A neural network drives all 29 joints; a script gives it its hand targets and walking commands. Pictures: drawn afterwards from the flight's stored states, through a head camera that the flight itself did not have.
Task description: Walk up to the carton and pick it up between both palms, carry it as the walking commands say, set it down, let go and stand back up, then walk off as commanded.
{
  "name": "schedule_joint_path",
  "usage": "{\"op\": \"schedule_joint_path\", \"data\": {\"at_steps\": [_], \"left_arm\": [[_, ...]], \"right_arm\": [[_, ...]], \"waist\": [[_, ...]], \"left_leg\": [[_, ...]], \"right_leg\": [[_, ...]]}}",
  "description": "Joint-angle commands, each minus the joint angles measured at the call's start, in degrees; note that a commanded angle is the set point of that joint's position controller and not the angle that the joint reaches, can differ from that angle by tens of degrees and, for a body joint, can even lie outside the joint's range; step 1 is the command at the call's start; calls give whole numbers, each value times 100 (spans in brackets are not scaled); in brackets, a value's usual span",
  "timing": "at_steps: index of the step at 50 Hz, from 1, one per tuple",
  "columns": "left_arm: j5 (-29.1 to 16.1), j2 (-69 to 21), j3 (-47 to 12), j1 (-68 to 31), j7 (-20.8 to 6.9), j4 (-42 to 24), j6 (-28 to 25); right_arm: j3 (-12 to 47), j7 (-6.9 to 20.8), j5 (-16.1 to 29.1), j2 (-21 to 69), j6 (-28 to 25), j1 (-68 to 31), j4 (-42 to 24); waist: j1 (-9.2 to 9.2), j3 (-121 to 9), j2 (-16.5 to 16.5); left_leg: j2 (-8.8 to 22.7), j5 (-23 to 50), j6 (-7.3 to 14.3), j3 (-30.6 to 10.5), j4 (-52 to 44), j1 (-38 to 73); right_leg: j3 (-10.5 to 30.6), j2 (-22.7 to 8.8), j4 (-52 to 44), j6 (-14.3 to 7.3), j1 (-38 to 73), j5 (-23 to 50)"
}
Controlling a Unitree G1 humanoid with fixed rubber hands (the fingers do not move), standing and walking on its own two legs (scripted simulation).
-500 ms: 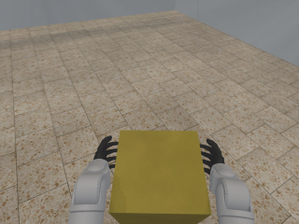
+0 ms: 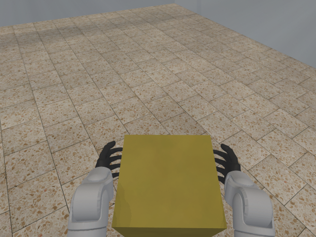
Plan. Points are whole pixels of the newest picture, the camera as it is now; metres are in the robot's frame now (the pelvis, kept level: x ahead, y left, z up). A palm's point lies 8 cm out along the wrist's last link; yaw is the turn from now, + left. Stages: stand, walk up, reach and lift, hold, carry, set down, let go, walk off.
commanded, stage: carry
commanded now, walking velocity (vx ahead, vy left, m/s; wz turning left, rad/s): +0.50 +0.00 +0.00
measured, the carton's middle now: (166, 192) +0.26 -0.01 -0.02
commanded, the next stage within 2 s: none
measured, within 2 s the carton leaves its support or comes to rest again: neither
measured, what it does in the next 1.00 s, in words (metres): walks ahead: right foot, then left foot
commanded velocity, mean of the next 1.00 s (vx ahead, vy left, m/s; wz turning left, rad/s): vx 0.09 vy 0.00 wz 0.00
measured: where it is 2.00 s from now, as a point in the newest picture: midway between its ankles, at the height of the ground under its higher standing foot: (152, 234)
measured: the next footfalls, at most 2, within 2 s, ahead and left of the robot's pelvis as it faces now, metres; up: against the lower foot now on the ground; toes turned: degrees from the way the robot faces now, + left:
right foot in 0.44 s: +0.39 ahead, -0.10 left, +0.00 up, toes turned +16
left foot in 0.74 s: +0.38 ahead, +0.11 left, +0.00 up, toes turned -1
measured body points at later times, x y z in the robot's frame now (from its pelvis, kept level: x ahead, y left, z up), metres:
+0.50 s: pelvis +0.23 -0.02 -0.03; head +0.27 -0.01 +0.42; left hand +0.52 +0.15 +0.03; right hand +0.55 -0.15 +0.03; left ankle +0.04 +0.02 -0.69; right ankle +0.33 -0.10 -0.75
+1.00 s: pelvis +0.39 +0.04 -0.01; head +0.39 +0.06 +0.44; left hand +0.68 +0.20 +0.06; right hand +0.69 -0.10 +0.07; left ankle +0.35 +0.11 -0.75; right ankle +0.34 -0.10 -0.74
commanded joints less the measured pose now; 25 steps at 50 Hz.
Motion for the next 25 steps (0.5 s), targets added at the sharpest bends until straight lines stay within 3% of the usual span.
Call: {"op": "schedule_joint_path", "data": {"at_steps": [1, 2, 3, 4, 6, 8, 10, 14, 15, 16, 18, 19, 20, 21, 22, 23, 24, 25], "left_arm": [[-2020, -5382, -3854, -1997, -1317, -506, 117], [-2111, -5514, -4009, -2112, -1273, -627, 162], [-2122, -5333, -4027, -2194, -1217, -908, 174], [-2129, -5441, -4096, -1986, -1196, -807, 238], [-2230, -5331, -4166, -2344, -1155, -1201, 302], [-2289, -5441, -4196, -2363, -1202, -1088, 421], [-2336, -5327, -4154, -2453, -1217, -1073, 510], [-2272, -5195, -3943, -2439, -1235, -881, 656], [-2314, -5245, -3945, -2604, -1256, -990, 673], [-2283, -5256, -3904, -2684, -1261, -930, 690], [-2230, -4999, -3781, -2438, -1255, -860, 679], [-2254, -5085, -3776, -2581, -1246, -890, 679], [-2146, -5062, -3662, -2436, -1243, -663, 632], [-2158, -5034, -3547, -2729, -1253, -854, 534], [-2114, -5056, -3533, -2567, -1261, -779, 483], [-1885, -4830, -3194, -2457, -1302, -571, 435], [-1827, -4635, -2866, -2496, -1324, -8, 291], [-1624, -4479, -2683, -2470, -1360, 227, 69]], "right_arm": [[4156, 1728, 2137, 4885, 270, -2706, -868], [4050, 1773, 2101, 4705, 321, -2434, -772], [4108, 1801, 2112, 4761, 371, -2337, -757], [4085, 1784, 2136, 4621, 393, -2409, -878], [4018, 1800, 2070, 4604, 494, -2214, -673], [3923, 1789, 2059, 4453, 540, -2378, -647], [3895, 1781, 1987, 4474, 590, -2319, -594], [3649, 1777, 1904, 4334, 689, -2509, -567], [3641, 1779, 1887, 4328, 716, -2454, -424], [3634, 1794, 1901, 4423, 716, -2621, -552], [3598, 1772, 1830, 4349, 696, -2358, -499], [3609, 1776, 1823, 4383, 695, -2468, -509], [3543, 1774, 1796, 4299, 630, -2465, -431], [3494, 1782, 1702, 4208, 540, -2483, -277], [3400, 1776, 1697, 4046, 455, -2703, -550], [3378, 1787, 1439, 4157, 432, -2826, -338], [2907, 1725, 1110, 4056, 348, -2225, 645], [2726, 1684, 915, 3862, 120, -2239, 594]], "waist": [[135, -1088, 181], [114, -1059, 544], [108, -1030, 600], [97, -1077, 605], [95, -928, 687], [122, -690, 425], [91, -631, 583], [128, -128, 710], [126, -187, 681], [94, -205, 623], [153, -565, 973], [181, -860, 1021], [322, -1199, 1019], [451, -1561, 494], [476, -2203, 59], [505, -1859, -1158], [454, -2213, -1237], [413, -2175, -1240]], "left_leg": [[1459, 384, -248, -1714, -1214, 1937], [1431, 916, -369, -1494, -1193, 2020], [1366, 994, -338, -1367, -1201, 2088], [1381, 1302, -276, -1313, -1154, 2217], [1343, 1658, -363, -1067, -1164, 2342], [1397, 1489, -293, -1046, -1290, 2063], [1316, 1633, -314, -937, -1226, 2389], [1024, 3648, -280, -459, -854, 2107], [985, 4251, -225, -335, -739, 2081], [939, 5019, -301, -260, -528, 2169], [945, 6013, -313, -67, 234, 2343], [901, 6113, -378, 67, 764, 2309], [724, 5895, -573, 311, 1642, 2215], [752, 4590, -718, 171, 2577, 1468], [641, 2352, -779, -5, 3523, 470], [-269, -2229, -788, -177, 4343, -975], [-281, -2062, -818, -1032, 5136, -1618], [85, -1844, -802, -1322, 5279, -1650]], "right_leg": [[144, -403, 197, -6, -1537, 1110], [55, -402, 224, 70, -1680, 1301], [15, -416, 185, 120, -1817, 1403], [-32, -381, 14, 177, -1902, 1431], [-106, -456, 46, 257, -2187, 1636], [-139, -522, -208, 298, -2182, 1876], [-220, -470, -402, 277, -2309, 1894], [-632, -151, -1445, 133, -1759, 1924], [-761, -22, -1946, 64, -1394, 1954], [-971, 181, -2311, -14, -1167, 2024], [-1033, 415, -2658, -183, -407, 2072], [-1143, 537, -2904, -224, 194, 2272], [-1115, 582, -3654, -254, 910, 2873], [-710, 95, -3896, -272, 2132, 3549], [295, -1061, -2966, -420, 3538, 5540], [992, -1690, -2501, -750, 4431, 8689], [1938, -2325, -2868, -1439, 4668, 8135], [1949, -2386, -3382, -1499, 4157, 5848]]}}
